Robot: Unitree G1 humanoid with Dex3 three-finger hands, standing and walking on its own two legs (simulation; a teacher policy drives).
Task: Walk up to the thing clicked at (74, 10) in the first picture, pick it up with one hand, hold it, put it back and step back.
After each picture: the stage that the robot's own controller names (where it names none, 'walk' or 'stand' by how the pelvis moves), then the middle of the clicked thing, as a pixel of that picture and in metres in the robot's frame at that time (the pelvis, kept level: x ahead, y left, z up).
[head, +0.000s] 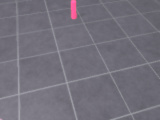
stand; (73, 9) +2.02 +0.14 -0.66
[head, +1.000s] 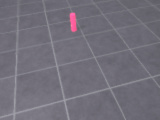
walk; (73, 22) +1.89 +0.24 -0.65
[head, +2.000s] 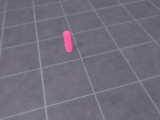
walk; (67, 41) +1.33 +0.26 -0.65
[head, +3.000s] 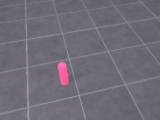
walk; (63, 74) +0.86 +0.24 -0.65
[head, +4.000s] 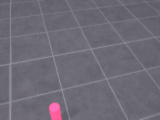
walk; (55, 115) +0.51 +0.19 -0.63
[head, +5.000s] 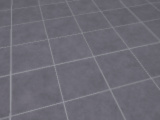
stand; out of the picture +0.39 +0.20 -0.65
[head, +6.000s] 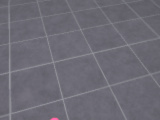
walk; out of the picture +0.39 +0.20 -0.65
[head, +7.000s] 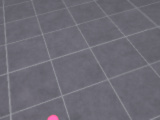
walk; out of the picture +0.39 +0.24 -0.64
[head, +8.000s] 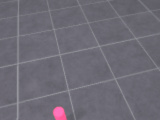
stand; (61, 118) +0.44 +0.21 -0.63
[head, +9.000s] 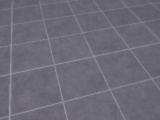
walk; out of the picture +0.38 +0.20 -0.65
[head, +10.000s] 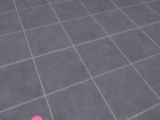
walk; out of the picture +0.37 +0.26 -0.62
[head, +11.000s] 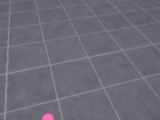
walk; out of the picture +0.45 +0.26 -0.63
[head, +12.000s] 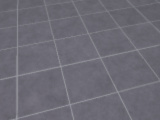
stand; out of the picture +0.36 +0.15 -0.65
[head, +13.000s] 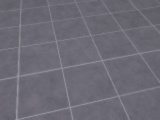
stand; out of the picture +0.34 +0.16 -0.66
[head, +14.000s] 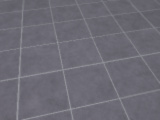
stand; out of the picture +0.33 +0.15 -0.66
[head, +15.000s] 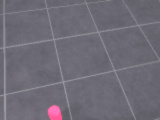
go down; (55, 116) +0.35 +0.15 -0.57
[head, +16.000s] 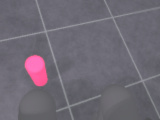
go down; (38, 73) +0.42 +0.17 -0.27
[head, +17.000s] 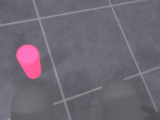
close in; (31, 64) +0.42 +0.18 -0.23
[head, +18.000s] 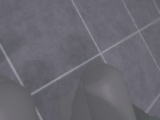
close; out of the picture +0.41 +0.22 -0.16
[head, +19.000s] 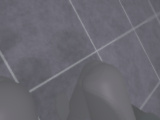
close; out of the picture +0.41 +0.22 -0.16
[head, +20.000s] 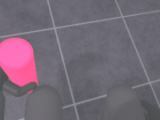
lift; (22, 72) +0.34 +0.20 -0.02
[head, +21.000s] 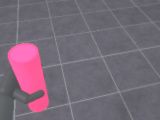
hold; (32, 82) +0.32 +0.16 +0.09
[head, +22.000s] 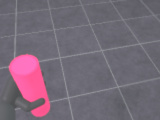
hold; (34, 90) +0.31 +0.17 +0.04
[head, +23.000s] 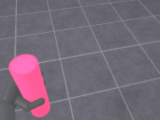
hold; (33, 90) +0.31 +0.17 +0.04
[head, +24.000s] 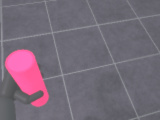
crouch; (31, 83) +0.34 +0.17 +0.00
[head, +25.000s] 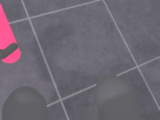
lower; (0, 37) +0.48 +0.20 -0.05
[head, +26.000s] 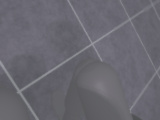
lower; out of the picture +0.44 +0.26 -0.16
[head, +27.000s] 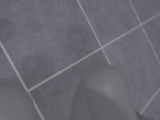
lower; out of the picture +0.42 +0.25 -0.16
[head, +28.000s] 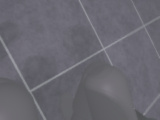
lower; out of the picture +0.41 +0.24 -0.16
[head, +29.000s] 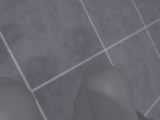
lower; out of the picture +0.41 +0.24 -0.16
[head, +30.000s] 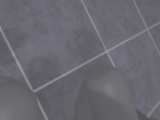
draw back; out of the picture +0.40 +0.23 -0.17
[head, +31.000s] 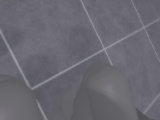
rise; out of the picture +0.40 +0.24 -0.17
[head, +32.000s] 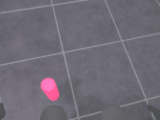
walk; (51, 90) +0.40 +0.17 -0.43
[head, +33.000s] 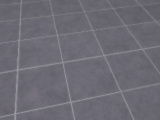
stand; out of the picture +0.35 +0.15 -0.60
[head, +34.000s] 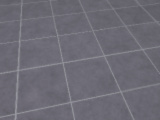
stand; out of the picture +0.35 +0.16 -0.60
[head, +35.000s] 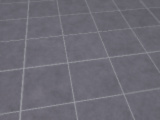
stand; out of the picture +0.35 +0.14 -0.63
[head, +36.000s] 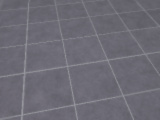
stand; out of the picture +0.35 +0.15 -0.66
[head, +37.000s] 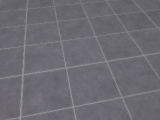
stand; out of the picture +0.34 +0.16 -0.66
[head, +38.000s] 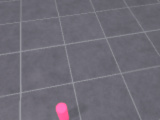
walk; (62, 113) +0.41 +0.14 -0.63
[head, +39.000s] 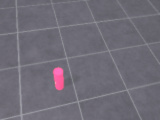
walk; (59, 79) +0.68 +0.17 -0.64
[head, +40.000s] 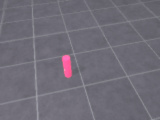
stand; (67, 66) +0.99 +0.22 -0.64
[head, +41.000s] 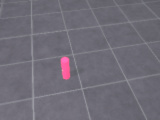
stand; (65, 68) +0.94 +0.18 -0.66
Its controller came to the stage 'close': yes
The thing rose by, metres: 0.69
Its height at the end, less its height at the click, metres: +0.00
